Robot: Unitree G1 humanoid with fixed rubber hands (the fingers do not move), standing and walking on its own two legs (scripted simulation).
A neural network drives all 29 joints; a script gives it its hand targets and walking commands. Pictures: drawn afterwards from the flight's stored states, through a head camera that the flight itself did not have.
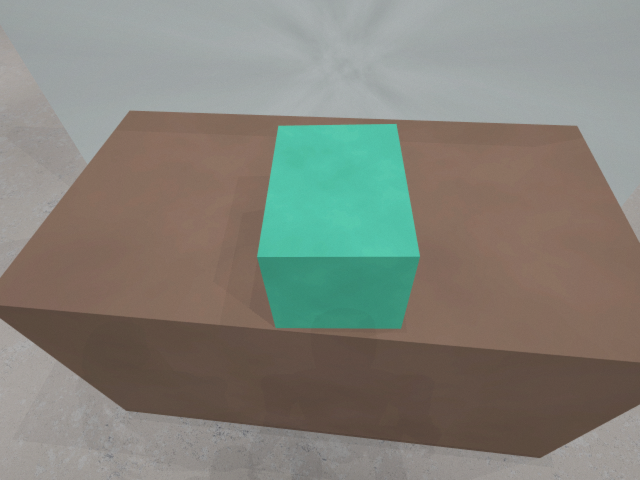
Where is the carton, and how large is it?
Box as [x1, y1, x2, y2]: [257, 124, 419, 328]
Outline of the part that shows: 396,124 278,126 257,254 258,262 276,327 400,328 418,262 419,254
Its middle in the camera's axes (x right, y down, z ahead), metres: +0.03 -0.03 +0.67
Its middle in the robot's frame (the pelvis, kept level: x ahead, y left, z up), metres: +0.51 +0.00 -0.03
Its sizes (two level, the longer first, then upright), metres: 0.297 0.211 0.198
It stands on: a pedestal, 0.64 m high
